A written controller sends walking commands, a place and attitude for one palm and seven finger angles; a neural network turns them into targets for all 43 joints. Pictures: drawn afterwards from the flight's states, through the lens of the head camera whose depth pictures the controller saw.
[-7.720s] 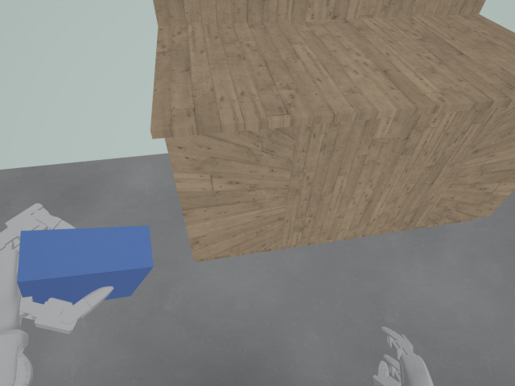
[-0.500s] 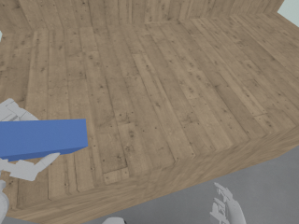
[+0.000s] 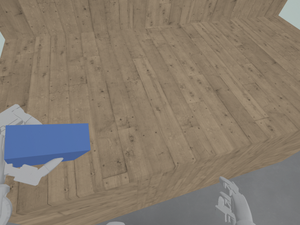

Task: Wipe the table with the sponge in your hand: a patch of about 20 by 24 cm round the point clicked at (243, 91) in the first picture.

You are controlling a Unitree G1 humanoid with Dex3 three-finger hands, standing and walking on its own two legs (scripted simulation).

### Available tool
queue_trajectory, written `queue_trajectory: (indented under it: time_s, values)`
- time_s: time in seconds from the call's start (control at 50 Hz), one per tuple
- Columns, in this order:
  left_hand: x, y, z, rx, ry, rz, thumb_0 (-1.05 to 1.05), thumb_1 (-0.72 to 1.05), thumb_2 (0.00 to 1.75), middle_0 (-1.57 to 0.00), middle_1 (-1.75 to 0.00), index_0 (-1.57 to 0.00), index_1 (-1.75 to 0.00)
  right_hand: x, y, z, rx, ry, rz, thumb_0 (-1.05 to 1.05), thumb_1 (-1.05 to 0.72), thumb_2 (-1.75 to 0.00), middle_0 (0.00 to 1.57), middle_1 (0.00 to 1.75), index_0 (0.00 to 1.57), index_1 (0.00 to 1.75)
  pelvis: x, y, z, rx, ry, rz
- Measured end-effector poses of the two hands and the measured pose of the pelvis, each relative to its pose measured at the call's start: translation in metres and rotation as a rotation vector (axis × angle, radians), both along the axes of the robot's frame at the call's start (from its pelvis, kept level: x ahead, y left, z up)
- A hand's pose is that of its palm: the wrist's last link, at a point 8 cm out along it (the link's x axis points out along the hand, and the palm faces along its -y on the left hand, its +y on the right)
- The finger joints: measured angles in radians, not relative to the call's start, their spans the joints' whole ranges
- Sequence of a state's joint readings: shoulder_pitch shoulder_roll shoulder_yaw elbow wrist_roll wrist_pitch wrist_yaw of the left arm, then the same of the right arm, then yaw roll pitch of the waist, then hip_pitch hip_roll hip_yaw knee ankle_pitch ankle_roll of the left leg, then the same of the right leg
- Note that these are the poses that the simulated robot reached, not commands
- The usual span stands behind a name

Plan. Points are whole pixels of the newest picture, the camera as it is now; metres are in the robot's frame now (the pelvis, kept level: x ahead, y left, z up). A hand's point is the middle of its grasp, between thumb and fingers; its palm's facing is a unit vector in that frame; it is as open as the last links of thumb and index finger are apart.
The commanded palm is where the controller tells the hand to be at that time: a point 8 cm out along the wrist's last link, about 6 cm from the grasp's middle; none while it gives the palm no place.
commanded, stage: look again from close up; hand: left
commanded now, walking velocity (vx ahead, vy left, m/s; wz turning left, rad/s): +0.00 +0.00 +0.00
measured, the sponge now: (59, 145) +0.23 +0.21 +0.14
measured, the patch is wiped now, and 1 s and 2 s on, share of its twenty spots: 0.00 0.00 0.00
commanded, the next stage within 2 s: turn the palm down, sponge in hand in 0.18 s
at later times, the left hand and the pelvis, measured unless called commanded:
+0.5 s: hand (29, 138) +0.23 +0.25 +0.17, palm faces +0.34 -0.77 -0.54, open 9.2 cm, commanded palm +0.17 +0.27 +0.19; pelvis -0.01 -0.02 -0.01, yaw +0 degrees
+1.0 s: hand (45, 150) +0.21 +0.21 +0.17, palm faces +0.27 -0.53 -0.81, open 9.2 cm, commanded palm +0.17 +0.25 +0.21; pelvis +0.00 -0.06 -0.02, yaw +2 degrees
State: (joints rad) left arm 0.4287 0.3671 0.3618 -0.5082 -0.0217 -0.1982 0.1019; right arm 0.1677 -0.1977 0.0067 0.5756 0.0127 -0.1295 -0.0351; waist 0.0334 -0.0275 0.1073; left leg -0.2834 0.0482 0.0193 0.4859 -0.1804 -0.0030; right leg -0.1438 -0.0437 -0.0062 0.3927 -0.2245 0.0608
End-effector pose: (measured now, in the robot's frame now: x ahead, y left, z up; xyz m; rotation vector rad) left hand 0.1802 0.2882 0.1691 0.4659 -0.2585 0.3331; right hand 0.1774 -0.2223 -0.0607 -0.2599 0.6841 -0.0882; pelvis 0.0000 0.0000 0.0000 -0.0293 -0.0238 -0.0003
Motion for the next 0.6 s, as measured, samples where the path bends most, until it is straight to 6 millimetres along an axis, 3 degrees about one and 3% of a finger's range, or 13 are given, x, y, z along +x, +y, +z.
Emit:
queue_trajectory:
  time_s: [0.28, 0.34, 0.42, 0.52, 0.6]
  values:
    - [0.003, -0.008, 0.002, 0.019, 0.022, -0.011, 0.0, -0.42, 1.04, -0.82, -1.4, -0.82, -1.41, -0.015, -0.009, -0.01, 0.023, 0.038, -0.042, 0.01, -0.9, -0.89, 0.2, 0.3, 0.2, 0.3, 0.001, -0.005, 0.0, 0.0, 0.001, -0.002]
    - [0.016, 0.005, 0.028, 0.182, -0.035, -0.017, 0.0, -0.43, 1.04, -0.82, -1.4, -0.83, -1.4, -0.015, -0.006, -0.014, -0.014, 0.053, 0.025, 0.01, -0.9, -0.89, 0.2, 0.3, 0.2, 0.3, -0.002, -0.009, -0.004, 0.009, -0.001, 0.018]
    - [0.021, 0.024, 0.045, 0.116, -0.019, 0.068, 0.0, -0.42, 1.04, -0.82, -1.4, -0.83, -1.4, -0.005, -0.005, -0.016, 0.03, 0.027, 0.075, 0.01, -0.9, -0.89, 0.2, 0.3, 0.2, 0.3, -0.003, -0.013, -0.006, 0.014, -0.01, 0.006]
    - [0.003, -0.008, 0.017, 0.142, 0.171, 0.033, 0.0, -0.42, 1.04, -0.82, -1.41, -0.82, -1.41, 0.013, -0.008, -0.005, 0.06, -0.086, 0.085, 0.02, -0.9, -0.89, 0.21, 0.3, 0.2, 0.3, -0.006, -0.018, -0.009, 0.023, -0.018, 0.004]
    - [-0.017, -0.03, 0.008, 0.201, 0.172, -0.001, 0.0, -0.42, 1.04, -0.82, -1.41, -0.82, -1.41, 0.025, -0.01, -0.001, 0.039, -0.136, 0.112, 0.01, -0.9, -0.89, 0.2, 0.3, 0.2, 0.3, -0.012, -0.027, -0.014, 0.026, -0.018, 0.02]
